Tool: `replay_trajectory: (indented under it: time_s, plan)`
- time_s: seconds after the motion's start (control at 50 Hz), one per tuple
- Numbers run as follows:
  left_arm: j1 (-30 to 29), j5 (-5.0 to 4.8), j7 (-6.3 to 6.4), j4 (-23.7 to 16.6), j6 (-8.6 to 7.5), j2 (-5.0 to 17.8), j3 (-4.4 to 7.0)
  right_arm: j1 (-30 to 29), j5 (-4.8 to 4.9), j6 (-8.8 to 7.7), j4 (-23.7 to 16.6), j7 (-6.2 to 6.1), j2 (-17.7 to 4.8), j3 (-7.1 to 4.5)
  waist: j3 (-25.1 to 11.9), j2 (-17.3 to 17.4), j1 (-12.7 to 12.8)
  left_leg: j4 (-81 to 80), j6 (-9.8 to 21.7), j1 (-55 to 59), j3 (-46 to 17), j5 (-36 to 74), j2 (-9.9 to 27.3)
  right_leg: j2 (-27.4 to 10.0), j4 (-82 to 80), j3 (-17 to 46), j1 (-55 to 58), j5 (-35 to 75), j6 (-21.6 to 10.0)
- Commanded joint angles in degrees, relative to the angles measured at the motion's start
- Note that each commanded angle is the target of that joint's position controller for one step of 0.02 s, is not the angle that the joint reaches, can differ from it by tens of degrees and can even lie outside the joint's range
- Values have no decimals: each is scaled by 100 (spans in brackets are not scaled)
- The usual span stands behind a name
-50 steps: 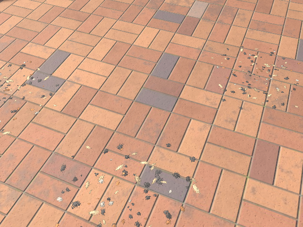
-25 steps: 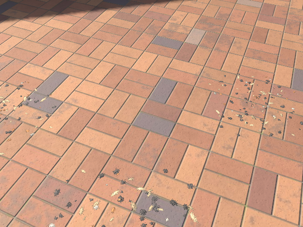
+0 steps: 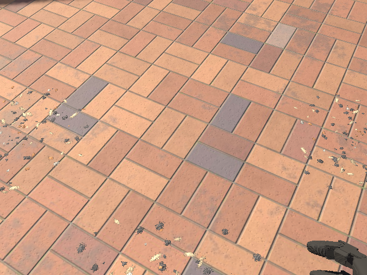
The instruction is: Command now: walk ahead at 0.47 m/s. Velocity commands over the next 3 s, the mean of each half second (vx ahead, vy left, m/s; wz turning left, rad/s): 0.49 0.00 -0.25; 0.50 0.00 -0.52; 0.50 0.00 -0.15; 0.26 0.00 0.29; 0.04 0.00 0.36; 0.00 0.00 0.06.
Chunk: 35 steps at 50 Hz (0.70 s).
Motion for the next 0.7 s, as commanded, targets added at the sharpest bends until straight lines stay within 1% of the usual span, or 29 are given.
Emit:
replay_trajectory:
  time_s: [0.02, 0.04, 0.06, 0.08, 0.1, 0.12, 0.14, 0.16, 0.18, 0.2, 0.22, 0.24, 0.28, 0.3, 0.34, 0.38, 0.4, 0.46, 0.5, 0.52, 0.54, 0.56, 0.58, 0.6, 0.62, 0.64, 0.66, 0.68, 0.7]
  plan:
    - [-172, 10, 48, -264, 17, 1149, 290, 224, -5, -87, -309, -14, -841, -288, -134, -785, -706, -54, 312, 955, 162, -363, -269, -1564, 859, 431, -275, 4800, -704]
    - [-221, 42, 60, -290, 72, 1088, 264, 1109, -2, -61, -40, -67, -1046, -416, -699, -725, -1156, -122, 475, 2112, 304, -358, -425, -1311, 1930, 236, -513, 5364, -559]
    - [-180, 122, 83, -403, 88, 927, 180, 2129, -47, -25, 187, -140, -1319, -507, -1462, -389, -1540, 129, 765, 3902, -509, -506, 320, -1082, 3519, 153, -1696, 4113, -394]
    - [626, 103, 28, -510, -15, 45, -55, 2529, -155, -20, 319, -124, -1828, -595, -2310, 1245, -1053, -488, 1699, 5751, -3462, -2096, 1791, 76, 5773, 159, -3905, 136, -12]
    - [381, -22, -16, -425, -162, 511, 25, 2474, -82, -30, 324, -104, -1300, -453, -2391, 1152, -1231, -1438, 1706, 5607, -4659, -3049, 1917, 94, 6537, 936, -4559, -1201, -77]
    - [-201, -205, -47, -622, -231, 904, 150, 1969, -62, -46, 292, -115, -1049, -367, -1289, 802, -1159, -1545, 1400, 4779, -3727, -3070, 1819, -223, 6741, 879, -5077, -851, -155]
    - [-578, -213, -28, -710, -260, 906, 143, 1559, -83, -61, 236, -123, -915, -324, -766, 283, -995, -1658, 1219, 3879, -2892, -2478, 1620, -537, 6493, 728, -4916, -307, -199]
    - [-718, -124, -2, -721, -238, 834, 161, 1254, -143, -94, 243, -106, -769, -291, -445, 92, -797, -1819, 1105, 3131, -2281, -1834, 1403, -752, 6130, 676, -4675, 78, -175]
    - [-577, -84, 14, -657, -152, 782, 194, 1065, -208, -152, 256, -95, -607, -250, -380, 246, -581, -1982, 998, 2688, -1778, -1409, 1191, -941, 5897, 754, -4290, 349, -172]
    - [-413, -84, 21, -585, -57, 661, 185, 982, -212, -195, 304, -85, -574, -256, -367, 355, -482, -2155, 993, 2398, -1473, -1226, 1114, -990, 5799, 768, -4028, 474, -135]
    - [-333, -82, 29, -551, 22, 544, 172, 1001, -204, -246, 375, -81, -580, -268, -320, 323, -438, -2287, 1036, 2206, -1220, -1026, 1092, -1010, 5731, 759, -3947, 529, -90]
    - [-390, -76, 42, -582, 85, 504, 174, 1024, -198, -283, 453, -86, -621, -284, -190, 287, -414, -2410, 1058, 2079, -976, -879, 1088, -1023, 5619, 788, -4047, 654, -44]
    - [-712, -52, 73, -721, 135, 515, 193, 1105, -221, -315, 578, -129, -747, -320, 27, 176, -453, -2551, 1060, 2111, -619, -636, 1088, -1003, 5219, 920, -4488, 1140, 37]
    - [-858, -38, 69, -773, 122, 519, 201, 1177, -227, -311, 633, -160, -775, -327, 74, 134, -499, -2566, 1038, 2232, -445, -478, 1066, -969, 4947, 972, -4678, 1467, 66]
    - [-1086, -22, 17, -844, 61, 500, 206, 1230, -226, -286, 689, -214, -822, -323, 96, 83, -569, -2567, 935, 2432, -50, -168, 969, -878, 4299, 909, -4771, 2160, 90]
    - [-1439, -9, -59, -954, 17, 421, 170, 1273, -208, -256, 722, -256, -896, -318, 157, 34, -705, -2592, 824, 2547, 311, 0, 895, -821, 3622, 622, -4667, 2661, 87]
    - [-1661, -2, -96, -1037, 7, 359, 139, 1370, -195, -235, 762, -275, -940, -322, 216, -9, -808, -2609, 799, 2652, 419, 38, 922, -810, 3368, 475, -4662, 2780, 79]
    - [-2230, -8, -207, -1347, -5, 251, 69, 1765, -149, -112, 933, -305, -1038, -346, 388, -106, -1065, -2423, 787, 3391, 607, 382, 1137, -776, 2833, 265, -5016, 2656, -9]
    - [-2505, -13, -298, -1575, -5, 246, 52, 1932, -110, 13, 1001, -314, -1087, -368, 437, -97, -1134, -2150, 766, 3932, 697, 809, 1293, -716, 2625, 91, -5271, 2244, -95]
    - [-2574, -19, -347, -1676, -5, 260, 55, 1953, -91, 75, 1010, -324, -1118, -379, 422, -61, -1111, -1965, 734, 4126, 749, 1192, 1356, -657, 2559, -20, -5278, 1967, -157]
    - [-2544, -30, -388, -1753, -1, 304, 77, 1892, -80, 131, 987, -340, -1173, -392, 337, 15, -1018, -1705, 675, 4229, 840, 1925, 1383, -542, 2497, -163, -5088, 1688, -244]
    - [-2415, -35, -412, -1797, 14, 395, 122, 1808, -74, 176, 942, -367, -1262, -415, 145, 153, -884, -1336, 605, 4288, 935, 2968, 1383, -355, 2505, -351, -4725, 1392, -350]
    - [-2115, -34, -418, -1788, 39, 534, 196, 1743, -69, 221, 896, -401, -1348, -440, -130, 311, -675, -782, 540, 4308, 1012, 3988, 1368, -132, 2562, -521, -4219, 1095, -473]
    - [-1486, -45, -399, -1680, 59, 762, 325, 1681, -74, 268, 857, -434, -1398, -451, -514, 369, -308, 127, 453, 4137, 1092, 4534, 1288, 105, 2513, -604, -3372, 971, -635]
    - [-532, -52, -318, -1466, 76, 1089, 516, 1571, -50, 273, 793, -465, -1362, -421, -998, 204, 225, 1436, 246, 3400, 1208, 4023, 1062, 230, 2061, -429, -1874, 1349, -887]
    - [118, -38, -172, -1342, 151, 1660, 691, 1804, -175, 178, 602, -448, -928, -277, -1602, -740, 268, 3380, -31, 1505, 1236, 1251, 596, -943, 2011, 1495, 82, 1234, -1427]
    - [-150, -22, -188, -1527, 79, 1872, 668, 2037, -198, -63, 363, -332, -434, -84, -2284, -1572, -227, 5055, -259, -495, 132, -3395, -659, -2153, 1114, 4807, 1463, 705, -2518]
    - [-83, 22, -207, -1543, 35, 1321, 516, 1379, -10, -271, 267, -219, -991, -218, -2200, -872, 173, 5235, -115, -1142, -753, -3179, -282, -2030, 812, 4482, 1486, 593, -2232]
    - [-300, 36, -202, -1539, -5, 1086, 449, 1034, 122, -372, 116, -173, -1037, -215, -1415, -629, 80, 4879, 12, -1299, -666, -2698, -35, -1809, 787, 3532, 758, 935, -1966]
